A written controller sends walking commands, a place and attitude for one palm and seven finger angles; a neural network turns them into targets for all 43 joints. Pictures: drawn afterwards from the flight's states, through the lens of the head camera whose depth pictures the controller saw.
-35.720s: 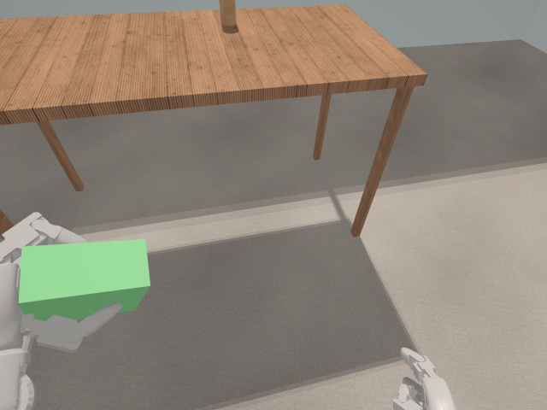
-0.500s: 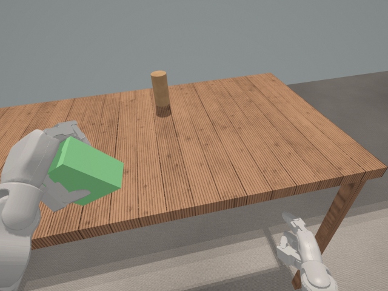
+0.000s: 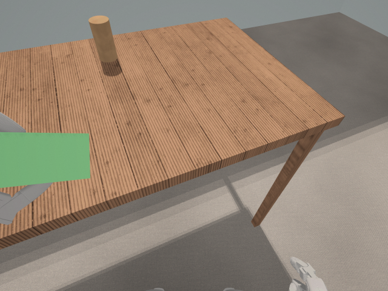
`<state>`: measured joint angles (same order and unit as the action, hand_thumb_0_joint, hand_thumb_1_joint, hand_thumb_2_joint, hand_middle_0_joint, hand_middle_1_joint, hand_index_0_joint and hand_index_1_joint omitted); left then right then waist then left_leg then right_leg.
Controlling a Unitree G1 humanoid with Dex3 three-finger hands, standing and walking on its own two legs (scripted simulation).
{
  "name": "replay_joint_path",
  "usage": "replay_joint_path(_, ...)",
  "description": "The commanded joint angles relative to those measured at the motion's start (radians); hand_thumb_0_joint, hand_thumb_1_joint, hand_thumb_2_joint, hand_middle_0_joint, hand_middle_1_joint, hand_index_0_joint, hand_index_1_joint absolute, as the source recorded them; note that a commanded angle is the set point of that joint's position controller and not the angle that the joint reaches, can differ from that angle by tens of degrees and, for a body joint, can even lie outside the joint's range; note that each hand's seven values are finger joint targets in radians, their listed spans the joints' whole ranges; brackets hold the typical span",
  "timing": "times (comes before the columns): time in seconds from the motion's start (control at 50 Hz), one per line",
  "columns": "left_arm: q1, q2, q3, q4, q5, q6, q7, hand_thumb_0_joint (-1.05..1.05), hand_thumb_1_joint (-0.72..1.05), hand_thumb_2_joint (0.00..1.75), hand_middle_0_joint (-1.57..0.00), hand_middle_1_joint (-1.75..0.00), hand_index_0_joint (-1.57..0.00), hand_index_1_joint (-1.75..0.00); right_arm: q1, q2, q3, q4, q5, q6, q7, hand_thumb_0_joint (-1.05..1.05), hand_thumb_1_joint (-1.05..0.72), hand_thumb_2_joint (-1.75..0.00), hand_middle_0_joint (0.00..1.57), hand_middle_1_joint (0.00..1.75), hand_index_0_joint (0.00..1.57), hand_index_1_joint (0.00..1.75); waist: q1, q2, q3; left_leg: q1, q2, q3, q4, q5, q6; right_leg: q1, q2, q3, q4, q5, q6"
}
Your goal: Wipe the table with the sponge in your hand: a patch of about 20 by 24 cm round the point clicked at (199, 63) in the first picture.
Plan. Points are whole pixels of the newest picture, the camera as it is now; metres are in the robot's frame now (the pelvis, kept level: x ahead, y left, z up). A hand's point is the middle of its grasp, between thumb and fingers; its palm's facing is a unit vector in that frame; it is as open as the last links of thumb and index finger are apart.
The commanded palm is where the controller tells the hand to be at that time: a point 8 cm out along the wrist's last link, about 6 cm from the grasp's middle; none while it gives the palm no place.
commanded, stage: step back with the hand held close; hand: left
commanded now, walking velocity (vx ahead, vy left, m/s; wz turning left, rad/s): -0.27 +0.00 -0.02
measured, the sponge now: (43, 157) +0.24 +0.20 +0.24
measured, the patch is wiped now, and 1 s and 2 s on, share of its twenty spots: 0.95 0.95 0.95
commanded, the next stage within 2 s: stop stepping back and stand still in 0.70 s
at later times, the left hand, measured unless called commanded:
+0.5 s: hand out of the picture +0.13 +0.22 +0.26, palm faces +0.46 -0.82 -0.35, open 9.6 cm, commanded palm +0.07 +0.28 +0.27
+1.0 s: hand out of the picture -0.01 +0.18 +0.27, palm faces +0.46 -0.80 -0.38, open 9.6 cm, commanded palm -0.07 +0.24 +0.27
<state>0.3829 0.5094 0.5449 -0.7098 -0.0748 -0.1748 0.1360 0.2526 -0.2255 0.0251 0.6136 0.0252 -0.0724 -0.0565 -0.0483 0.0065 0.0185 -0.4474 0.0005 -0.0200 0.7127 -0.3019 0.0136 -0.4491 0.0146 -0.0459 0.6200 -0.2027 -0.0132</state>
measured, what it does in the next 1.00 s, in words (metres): walks backwards: left foot, then right foot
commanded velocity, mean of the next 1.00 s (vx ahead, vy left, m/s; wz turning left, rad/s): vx -0.22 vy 0.01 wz -0.03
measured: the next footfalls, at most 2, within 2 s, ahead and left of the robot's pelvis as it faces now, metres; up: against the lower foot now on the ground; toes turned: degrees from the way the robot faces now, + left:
left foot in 0.44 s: -0.01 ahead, +0.13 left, +0.00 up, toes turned +5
right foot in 0.70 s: -0.06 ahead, -0.15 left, +0.00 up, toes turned -1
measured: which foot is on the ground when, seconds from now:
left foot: down 0.00-0.28, up 0.30-0.42, down 0.44-0.72, up 0.74-0.92, down 0.94-1.00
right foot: down 0.00-0.44, up 0.46-0.68, down 0.70-0.94, up 0.96-1.00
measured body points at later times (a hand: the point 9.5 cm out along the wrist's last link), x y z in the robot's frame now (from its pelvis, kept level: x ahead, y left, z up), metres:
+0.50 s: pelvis -0.09 +0.00 -0.01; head -0.05 +0.03 +0.43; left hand +0.10 +0.27 +0.27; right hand +0.11 -0.22 -0.08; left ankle -0.05 +0.13 -0.72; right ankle +0.02 -0.12 -0.70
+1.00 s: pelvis -0.23 -0.04 -0.01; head -0.22 -0.02 +0.44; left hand -0.04 +0.23 +0.29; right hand -0.06 -0.29 -0.07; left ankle -0.21 +0.11 -0.72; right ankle -0.13 -0.14 -0.70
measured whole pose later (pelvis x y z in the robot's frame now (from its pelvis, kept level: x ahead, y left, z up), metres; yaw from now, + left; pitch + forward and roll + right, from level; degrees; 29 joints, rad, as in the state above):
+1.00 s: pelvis -0.23 -0.04 -0.01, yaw -1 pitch -1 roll +2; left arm 0.31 0.52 0.53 -0.73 -0.08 -0.17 0.16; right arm 0.20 -0.21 -0.01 0.57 0.04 -0.10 -0.07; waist -0.03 -0.08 0.03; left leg -0.34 0.03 0.05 0.72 -0.37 -0.02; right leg -0.57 0.00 0.04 0.89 -0.36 0.01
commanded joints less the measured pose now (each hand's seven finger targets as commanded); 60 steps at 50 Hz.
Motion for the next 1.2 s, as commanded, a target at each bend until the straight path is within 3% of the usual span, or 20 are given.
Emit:
replay_joint_path(0.0, -0.11, 0.209, 0.15, -0.215, -0.011, -0.064, 0.046, 0.0, 0.1, 1.3, -1.2, -1.6, -1.2, -1.6, -0.118, -0.111, -0.047, -0.163, -0.004, -0.068, -0.021, 0.0, -0.9, -0.9, 0.2, 0.3, 0.2, 0.3, 0.022, -0.015, -0.185, 0.045, 0.095, -0.127, -0.071, -0.192, 0.025, 0.015, -0.212, 0.204, -0.129, -0.04, -0.055)
replay_joint_path(0.1, -0.262, 0.153, 0.112, -0.143, 0.011, -0.056, 0.05, 0.0, 0.1, 1.3, -1.2, -1.6, -1.2, -1.6, -0.124, -0.139, -0.054, -0.191, -0.003, -0.085, -0.028, 0.0, -0.9, -0.9, 0.2, 0.3, 0.2, 0.3, 0.031, 0.271, -0.118, -0.142, 0.241, -0.291, -0.384, -0.364, 0.09, 0.089, -0.022, 0.052, 0.162, -0.201, 0.014)
replay_joint_path(0.18, -0.334, 0.113, 0.042, -0.013, 0.014, -0.033, 0.027, 0.0, 0.1, 1.3, -1.2, -1.6, -1.2, -1.6, -0.09, -0.132, -0.051, -0.186, 0.009, -0.098, -0.013, 0.0, -0.9, -0.9, 0.2, 0.3, 0.2, 0.3, 0.045, 0.145, -0.138, 0.001, 0.225, -0.224, -0.245, -0.044, 0.086, 0.083, -0.017, 0.064, 0.043, -0.162, 0.02)
replay_joint_path(0.24, -0.378, 0.114, -0.009, -0.042, 0.017, -0.022, 0.006, 0.0, 0.1, 1.3, -1.2, -1.6, -1.2, -1.6, -0.139, -0.119, -0.042, -0.203, 0.019, -0.086, -0.008, 0.0, -0.9, -0.9, 0.2, 0.3, 0.2, 0.3, 0.029, -0.126, -0.059, -0.095, 0.067, -0.077, 0.081, -0.356, 0.014, 0.004, -0.196, 0.261, -0.217, -0.159, -0.056)
replay_joint_path(0.32, -0.285, 0.156, 0.03, -0.184, -0.011, -0.013, 0.008, 0.0, 0.1, 1.3, -1.2, -1.6, -1.2, -1.6, -0.195, -0.062, -0.011, -0.158, 0.014, -0.056, 0.009, 0.0, -0.9, -0.9, 0.2, 0.3, 0.2, 0.3, 0.025, -0.149, -0.135, 0.067, 0.07, -0.015, 0.39, -0.198, -0.009, -0.108, -0.376, 0.324, -0.262, -0.016, -0.148)
replay_joint_path(0.38, -0.212, 0.183, 0.096, -0.264, -0.014, -0.022, 0.024, 0.0, 0.1, 1.3, -1.2, -1.6, -1.2, -1.6, -0.167, -0.068, -0.018, -0.156, -0.004, -0.049, 0.001, 0.0, -0.9, -0.9, 0.2, 0.3, 0.2, 0.3, 0.011, -0.037, -0.162, 0.15, 0.091, -0.008, -0.078, -0.122, 0.013, -0.054, -0.299, 0.237, -0.077, 0.111, -0.084)
replay_joint_path(0.44, -0.262, 0.174, 0.128, -0.311, -0.025, -0.066, 0.048, 0.0, 0.1, 1.3, -1.2, -1.6, -1.2, -1.6, -0.153, -0.105, -0.065, -0.185, -0.019, -0.094, -0.008, 0.0, -0.9, -0.9, 0.2, 0.3, 0.2, 0.3, 0.008, 0.389, -0.187, 0.093, 0.403, -0.283, -0.393, 0.12, 0.145, -0.118, -0.013, 0.075, 0.484, -0.323, 0.035)
replay_joint_path(0.52, -0.3, 0.141, 0.128, -0.192, -0.01, -0.062, 0.04, 0.0, 0.1, 1.3, -1.2, -1.6, -1.2, -1.6, -0.09, -0.121, -0.103, -0.114, -0.001, -0.141, 0.023, 0.0, -0.9, -0.9, 0.2, 0.3, 0.2, 0.3, 0.021, 0.186, -0.227, 0.351, 0.351, -0.161, -0.205, 0.641, 0.139, -0.209, 0.005, 0.126, 0.517, -0.317, 0.056)
replay_joint_path(0.64, -0.266, 0.089, 0.037, -0.124, -0.003, -0.063, 0.001, 0.0, 0.1, 1.3, -1.2, -1.6, -1.2, -1.6, -0.158, -0.126, -0.06, -0.185, 0.014, -0.133, 0.037, 0.0, -0.9, -0.9, 0.2, 0.3, 0.2, 0.3, 0.05, 0.182, -0.156, 0.126, 0.268, -0.092, -0.116, 0.258, 0.036, 0.209, -0.023, 0.026, -0.14, 0.045, 0.044)
replay_joint_path(0.68, -0.245, 0.126, 0.047, -0.134, 0.0, -0.081, -0.002, 0.0, 0.1, 1.3, -1.2, -1.6, -1.2, -1.6, -0.163, -0.103, -0.05, -0.199, 0.02, -0.124, 0.036, 0.0, -0.9, -0.9, 0.2, 0.3, 0.2, 0.3, 0.048, -0.041, -0.122, 0.038, 0.165, -0.009, 0.116, 0.02, -0.009, 0.222, -0.143, 0.08, -0.292, 0.313, -0.003)
replay_joint_path(0.7, -0.175, 0.147, 0.059, -0.131, -0.013, -0.077, -0.002, 0.0, 0.1, 1.3, -1.2, -1.6, -1.2, -1.6, -0.131, -0.091, -0.076, -0.195, 0.039, -0.117, 0.028, 0.0, -0.9, -0.9, 0.2, 0.3, 0.2, 0.3, 0.052, -0.296, -0.174, -0.053, 0.043, 0.047, 0.37, -0.207, -0.059, 0.227, -0.314, 0.259, -0.276, 0.449, -0.112)
replay_joint_path(0.72, -0.125, 0.156, 0.064, -0.181, -0.018, -0.075, -0.009, 0.0, 0.1, 1.3, -1.2, -1.6, -1.2, -1.6, -0.16, -0.098, -0.101, -0.202, 0.05, -0.1, 0.029, 0.0, -0.9, -0.9, 0.2, 0.3, 0.2, 0.3, 0.061, -0.334, -0.211, -0.025, 0.053, -0.046, 0.574, -0.222, -0.058, 0.143, -0.393, 0.326, -0.27, 0.471, -0.149)
replay_joint_path(0.76, -0.037, 0.151, 0.096, -0.25, -0.027, -0.076, -0.006, 0.0, 0.1, 1.3, -1.2, -1.6, -1.2, -1.6, -0.179, -0.025, -0.046, -0.222, 0.029, -0.06, 0.038, 0.0, -0.9, -0.9, 0.2, 0.3, 0.2, 0.3, 0.036, -0.102, -0.243, -0.056, 0.08, -0.056, 0.527, -0.184, -0.062, 0.166, -0.359, 0.266, -0.151, 0.555, -0.148)
replay_joint_path(0.88, -0.094, 0.169, 0.134, -0.217, -0.023, -0.039, 0.06, 0.0, 0.1, 1.3, -1.2, -1.6, -1.2, -1.6, -0.099, -0.099, -0.071, -0.19, 0.012, -0.049, -0.019, 0.0, -0.9, -0.9, 0.2, 0.3, 0.2, 0.3, -0.003, -0.006, -0.221, 0.287, 0.074, 0.041, -0.18, -0.08, 0.016, -0.03, -0.178, 0.203, -0.051, -0.066, -0.042)
replay_joint_path(0.92, -0.215, 0.178, 0.126, -0.191, -0.028, -0.035, 0.064, 0.0, 0.1, 1.3, -1.2, -1.6, -1.2, -1.6, -0.123, -0.146, -0.081, -0.189, 0.013, -0.073, -0.03, 0.0, -0.9, -0.9, 0.2, 0.3, 0.2, 0.3, -0.003, 0.248, -0.129, 0.18, 0.273, -0.183, -0.416, -0.091, 0.115, -0.064, 0.027, 0.055, 0.27, -0.261, 0.024)
replay_joint_path(0.96, -0.349, 0.185, 0.082, -0.17, 0.006, -0.019, 0.063, 0.0, 0.1, 1.3, -1.2, -1.6, -1.2, -1.6, -0.119, -0.116, -0.077, -0.161, 0.016, -0.087, -0.019, 0.0, -0.9, -0.9, 0.2, 0.3, 0.2, 0.3, -0.02, 0.371, -0.072, 0.046, 0.31, -0.313, -0.446, -0.228, 0.187, -0.139, 0.009, 0.135, 0.582, -0.263, 0.032)
replay_joint_path(1.06, -0.23, 0.087, 0.001, 0.05, 0.009, -0.008, 0.004, 0.0, 0.1, 1.3, -1.2, -1.6, -1.2, -1.6, -0.148, -0.131, -0.057, -0.154, 0.017, -0.084, 0.011, 0.0, -0.9, -0.9, 0.2, 0.3, 0.2, 0.3, 0.055, 0.129, -0.05, -0.155, 0.178, -0.068, -0.188, -0.388, 0.074, 0.25, 0.0, 0.017, 0.016, -0.147, 0.024)
replay_joint_path(1.08, -0.278, 0.072, -0.038, 0.006, 0.012, -0.004, -0.01, 0.0, 0.1, 1.3, -1.2, -1.6, -1.2, -1.6, -0.175, -0.136, -0.06, -0.181, 0.014, -0.076, 0.01, 0.0, -0.9, -0.9, 0.2, 0.3, 0.2, 0.3, 0.056, 0.031, -0.053, -0.171, 0.095, 0.019, 0.012, -0.408, 0.045, 0.277, -0.021, 0.025, -0.13, -0.133, 0.005)
replay_joint_path(1.12, -0.341, 0.142, -0.015, -0.026, 0.003, 0.001, -0.022, 0.0, 0.1, 1.3, -1.2, -1.6, -1.2, -1.6, -0.199, -0.115, -0.054, -0.188, 0.02, -0.07, 0.006, 0.0, -0.9, -0.9, 0.2, 0.3, 0.2, 0.3, 0.031, -0.298, -0.062, -0.165, -0.033, 0.03, 0.658, -0.176, 0.004, 0.049, -0.313, 0.566, -0.438, -0.329, -0.139)
replay_joint_path(1.18, -0.315, 0.147, 0.014, -0.13, -0.003, -0.011, -0.027, 0.0, 0.1, 1.3, -1.2, -1.6, -1.2, -1.6, -0.165, -0.082, -0.049, -0.128, 0.01, -0.046, 0.014, 0.0, -0.9, -0.9, 0.2, 0.3, 0.2, 0.3, 0.004, -0.098, -0.054, -0.083, 0.053, -0.035, 0.508, -0.008, 0.002, -0.087, -0.297, 0.486, -0.453, -0.536, -0.123)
